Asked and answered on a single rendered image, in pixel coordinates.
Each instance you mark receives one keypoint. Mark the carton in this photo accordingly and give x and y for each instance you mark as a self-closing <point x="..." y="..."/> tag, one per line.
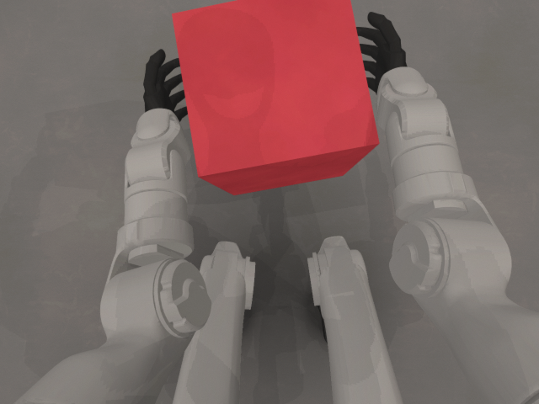
<point x="276" y="92"/>

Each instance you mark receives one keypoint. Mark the right robot upper arm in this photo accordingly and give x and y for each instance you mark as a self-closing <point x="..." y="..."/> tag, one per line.
<point x="458" y="271"/>

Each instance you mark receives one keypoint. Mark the left robot thigh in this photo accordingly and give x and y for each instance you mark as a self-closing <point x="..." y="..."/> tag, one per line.
<point x="210" y="370"/>

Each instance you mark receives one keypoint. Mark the robot right forearm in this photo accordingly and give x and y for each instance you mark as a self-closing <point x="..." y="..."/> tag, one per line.
<point x="423" y="152"/>

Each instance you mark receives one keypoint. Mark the robot right hand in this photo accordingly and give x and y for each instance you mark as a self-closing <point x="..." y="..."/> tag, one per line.
<point x="387" y="52"/>

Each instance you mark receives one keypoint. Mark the robot left hand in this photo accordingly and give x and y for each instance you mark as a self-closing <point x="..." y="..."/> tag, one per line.
<point x="157" y="91"/>

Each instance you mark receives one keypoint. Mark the robot left forearm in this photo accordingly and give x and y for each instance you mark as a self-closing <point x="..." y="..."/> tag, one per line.
<point x="156" y="219"/>

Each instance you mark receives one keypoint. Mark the right robot shin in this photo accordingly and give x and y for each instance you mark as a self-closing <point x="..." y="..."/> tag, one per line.
<point x="355" y="255"/>

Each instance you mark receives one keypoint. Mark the left robot upper arm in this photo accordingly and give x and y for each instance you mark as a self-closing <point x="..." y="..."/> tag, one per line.
<point x="149" y="315"/>

